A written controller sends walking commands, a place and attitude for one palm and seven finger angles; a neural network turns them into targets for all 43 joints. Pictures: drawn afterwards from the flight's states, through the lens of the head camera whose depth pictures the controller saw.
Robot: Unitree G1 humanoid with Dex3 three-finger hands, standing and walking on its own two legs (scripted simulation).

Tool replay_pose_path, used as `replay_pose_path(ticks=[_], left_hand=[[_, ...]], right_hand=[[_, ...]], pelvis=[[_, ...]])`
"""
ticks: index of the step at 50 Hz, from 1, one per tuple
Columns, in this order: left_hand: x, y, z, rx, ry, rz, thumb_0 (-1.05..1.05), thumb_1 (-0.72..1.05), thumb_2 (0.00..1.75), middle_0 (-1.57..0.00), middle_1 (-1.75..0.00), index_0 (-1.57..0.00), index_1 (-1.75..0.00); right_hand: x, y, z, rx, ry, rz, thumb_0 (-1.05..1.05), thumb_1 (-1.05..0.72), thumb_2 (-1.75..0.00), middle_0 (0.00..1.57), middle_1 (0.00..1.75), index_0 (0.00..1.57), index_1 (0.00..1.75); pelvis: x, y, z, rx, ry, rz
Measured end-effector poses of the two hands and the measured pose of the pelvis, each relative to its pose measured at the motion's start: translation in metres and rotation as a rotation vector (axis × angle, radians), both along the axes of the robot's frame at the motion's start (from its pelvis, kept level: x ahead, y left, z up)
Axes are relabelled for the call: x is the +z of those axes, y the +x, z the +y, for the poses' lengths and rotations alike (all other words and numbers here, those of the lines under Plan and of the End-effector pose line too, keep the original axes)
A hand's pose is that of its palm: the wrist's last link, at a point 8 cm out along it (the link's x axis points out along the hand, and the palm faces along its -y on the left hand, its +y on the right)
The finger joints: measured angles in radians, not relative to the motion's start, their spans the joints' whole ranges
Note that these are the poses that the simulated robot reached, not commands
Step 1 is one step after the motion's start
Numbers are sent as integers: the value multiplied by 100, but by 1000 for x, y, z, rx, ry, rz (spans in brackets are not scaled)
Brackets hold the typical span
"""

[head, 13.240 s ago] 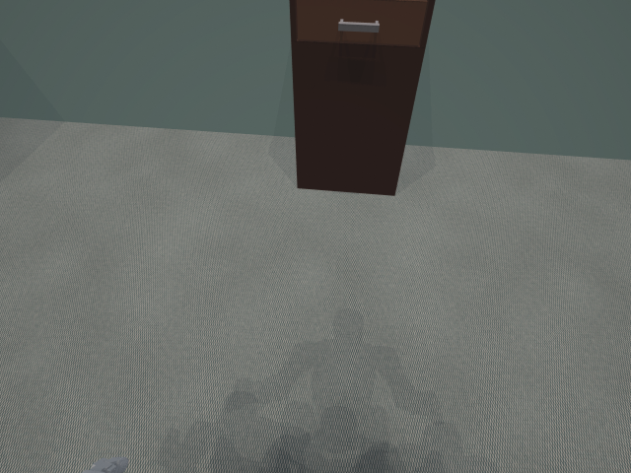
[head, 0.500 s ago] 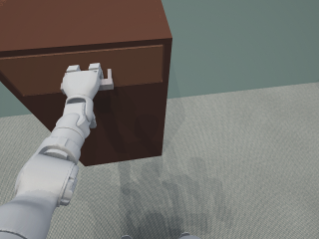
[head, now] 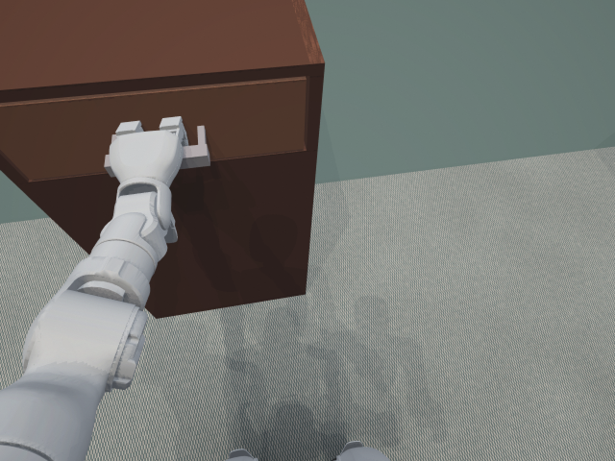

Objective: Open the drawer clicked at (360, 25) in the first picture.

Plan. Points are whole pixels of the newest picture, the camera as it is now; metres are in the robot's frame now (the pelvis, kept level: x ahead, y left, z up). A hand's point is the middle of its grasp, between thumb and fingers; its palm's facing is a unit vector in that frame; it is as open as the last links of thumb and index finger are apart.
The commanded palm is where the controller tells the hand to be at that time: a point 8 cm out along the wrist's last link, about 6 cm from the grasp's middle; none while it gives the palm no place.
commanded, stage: close the thumb around the handle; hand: left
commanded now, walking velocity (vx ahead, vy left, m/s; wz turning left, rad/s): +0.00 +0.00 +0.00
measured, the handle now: (159, 148) +0.55 +0.16 +0.05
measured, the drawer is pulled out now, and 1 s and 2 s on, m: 0.00 0.00 0.09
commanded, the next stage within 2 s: pull the drawer open in 0.80 s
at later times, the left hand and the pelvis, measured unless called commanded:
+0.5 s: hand (159, 183) +0.51 +0.17 +0.02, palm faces -0.04 -0.04 -1.00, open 9.4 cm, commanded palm +0.49 +0.16 +0.08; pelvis +0.00 +0.00 +0.00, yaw +0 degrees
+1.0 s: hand (157, 183) +0.50 +0.17 +0.02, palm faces -0.04 -0.05 -1.00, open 5.4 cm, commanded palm +0.47 +0.17 +0.08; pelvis +0.01 +0.00 +0.00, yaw -1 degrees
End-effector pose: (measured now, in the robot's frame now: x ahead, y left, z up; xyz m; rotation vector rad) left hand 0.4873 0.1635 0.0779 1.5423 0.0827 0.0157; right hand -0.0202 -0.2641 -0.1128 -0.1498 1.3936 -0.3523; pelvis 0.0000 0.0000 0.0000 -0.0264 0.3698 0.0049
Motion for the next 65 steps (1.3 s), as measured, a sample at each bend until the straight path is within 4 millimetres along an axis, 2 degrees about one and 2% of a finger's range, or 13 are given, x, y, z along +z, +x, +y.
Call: replay_pose_path(ticks=[9,14,21,33,37,56,65], left_hand=[[-1,-2,2,-7,-8,-3,0,-47,31,-32,-122,-32,-121],[-1,-2,3,-4,-6,-9,0,-35,36,-33,-122,-33,-122],[-1,0,4,5,-6,-1,0,-5,49,-35,-125,-35,-125],[-1,-1,6,-1,-12,-4,0,58,77,-39,-132,-40,-132],[-1,-1,7,2,-15,-3,0,74,83,-40,-134,-41,-133],[-1,-5,7,-13,-26,-4,1,74,81,-41,-135,-42,-135],[-1,-18,6,-20,-21,-13,1,75,82,-41,-135,-42,-135]], right_hand=[[0,-2,2,0,2,-1,0,-91,-90,20,30,20,30],[-1,0,4,2,9,2,0,-91,-90,20,30,20,30],[-2,5,6,5,14,-3,0,-91,-90,20,30,20,30],[-2,15,5,12,16,-10,0,-91,-90,20,30,20,30],[-1,18,4,12,11,-16,0,-91,-90,20,30,20,30],[2,19,5,-8,16,-24,0,-91,-90,20,30,20,30],[0,41,8,8,48,-44,0,-91,-90,20,30,20,30]], pelvis=[[0,-1,1,-2,-2,1],[0,0,2,-1,-2,1],[0,2,3,0,-3,2],[1,7,2,-1,-2,-4],[2,8,2,-2,-2,-6],[5,13,3,-20,1,-14],[8,22,4,-21,4,-34]])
